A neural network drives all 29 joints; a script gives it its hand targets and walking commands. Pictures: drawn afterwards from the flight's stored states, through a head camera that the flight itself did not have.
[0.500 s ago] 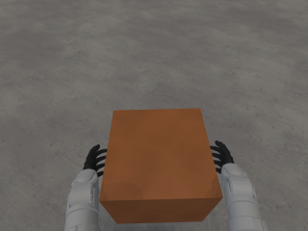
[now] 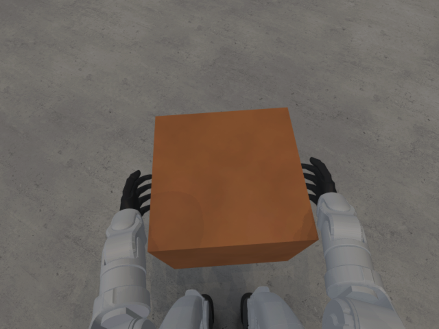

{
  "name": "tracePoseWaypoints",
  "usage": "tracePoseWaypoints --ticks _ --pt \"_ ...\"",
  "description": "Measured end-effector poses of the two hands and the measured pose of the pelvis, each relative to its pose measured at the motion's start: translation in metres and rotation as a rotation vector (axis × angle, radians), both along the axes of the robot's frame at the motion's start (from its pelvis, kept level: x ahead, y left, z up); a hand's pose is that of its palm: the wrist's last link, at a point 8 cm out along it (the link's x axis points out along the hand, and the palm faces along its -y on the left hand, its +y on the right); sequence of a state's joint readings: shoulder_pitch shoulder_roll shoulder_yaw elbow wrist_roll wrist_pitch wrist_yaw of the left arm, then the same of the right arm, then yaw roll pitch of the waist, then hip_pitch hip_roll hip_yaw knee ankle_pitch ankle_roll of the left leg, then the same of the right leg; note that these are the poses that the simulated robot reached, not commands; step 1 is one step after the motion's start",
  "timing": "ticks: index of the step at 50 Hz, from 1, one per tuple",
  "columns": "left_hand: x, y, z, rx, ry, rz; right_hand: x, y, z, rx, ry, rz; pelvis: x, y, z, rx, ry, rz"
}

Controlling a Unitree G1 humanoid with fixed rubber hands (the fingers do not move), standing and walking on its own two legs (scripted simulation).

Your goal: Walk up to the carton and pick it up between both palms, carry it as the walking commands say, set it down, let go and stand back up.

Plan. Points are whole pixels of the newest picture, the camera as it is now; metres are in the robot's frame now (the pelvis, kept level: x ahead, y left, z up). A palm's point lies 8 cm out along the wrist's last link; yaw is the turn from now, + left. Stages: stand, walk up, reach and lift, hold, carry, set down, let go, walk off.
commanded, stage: set down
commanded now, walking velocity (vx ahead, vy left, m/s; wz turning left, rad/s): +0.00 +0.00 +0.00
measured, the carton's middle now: (226, 194) +0.39 +0.00 -0.15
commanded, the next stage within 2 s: none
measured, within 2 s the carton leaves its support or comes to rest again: neither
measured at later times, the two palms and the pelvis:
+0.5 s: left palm (146, 211) +0.36 +0.18 -0.14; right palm (308, 196) +0.38 -0.19 -0.13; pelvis -0.03 -0.01 -0.07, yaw +1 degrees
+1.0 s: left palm (153, 212) +0.38 +0.19 -0.23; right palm (294, 196) +0.41 -0.19 -0.22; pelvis -0.03 -0.01 -0.15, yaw +1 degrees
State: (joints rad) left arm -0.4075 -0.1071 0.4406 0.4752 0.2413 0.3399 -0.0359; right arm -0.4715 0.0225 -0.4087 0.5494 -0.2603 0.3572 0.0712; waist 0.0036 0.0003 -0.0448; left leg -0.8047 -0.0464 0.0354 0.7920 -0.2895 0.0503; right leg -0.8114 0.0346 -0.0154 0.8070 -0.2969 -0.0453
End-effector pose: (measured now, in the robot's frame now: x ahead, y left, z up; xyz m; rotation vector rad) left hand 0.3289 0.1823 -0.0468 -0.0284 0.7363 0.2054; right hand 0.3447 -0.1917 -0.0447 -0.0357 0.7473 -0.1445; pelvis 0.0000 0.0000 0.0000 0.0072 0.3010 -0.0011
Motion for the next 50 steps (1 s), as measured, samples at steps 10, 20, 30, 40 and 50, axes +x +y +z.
tracePoseWaypoints --ticks 10,20,30,40,50 --pt "0.007 -0.001 -0.036 -0.005 -0.001 0.016 0.013 -0.001 -0.035 0.013 -0.005 0.004 -0.018 -0.004 -0.027 0.004 0.121 0.002" --pt "0.021 -0.002 -0.072 -0.007 0.0 0.018 0.026 -0.002 -0.07 0.019 -0.012 0.001 -0.026 -0.01 -0.058 0.004 0.225 0.01" --pt "0.033 0.001 -0.109 -0.002 0.003 0.019 0.038 0.001 -0.109 0.02 -0.013 0.008 -0.027 -0.013 -0.091 0.0 0.319 0.015" --pt "0.041 0.006 -0.145 0.003 0.003 0.029 0.052 0.006 -0.147 0.022 -0.016 0.024 -0.028 -0.011 -0.124 -0.007 0.391 0.021" --pt "0.051 0.005 -0.181 -0.002 0.004 0.031 0.063 0.005 -0.179 0.015 -0.017 0.029 -0.034 -0.008 -0.154 -0.012 0.437 0.019"
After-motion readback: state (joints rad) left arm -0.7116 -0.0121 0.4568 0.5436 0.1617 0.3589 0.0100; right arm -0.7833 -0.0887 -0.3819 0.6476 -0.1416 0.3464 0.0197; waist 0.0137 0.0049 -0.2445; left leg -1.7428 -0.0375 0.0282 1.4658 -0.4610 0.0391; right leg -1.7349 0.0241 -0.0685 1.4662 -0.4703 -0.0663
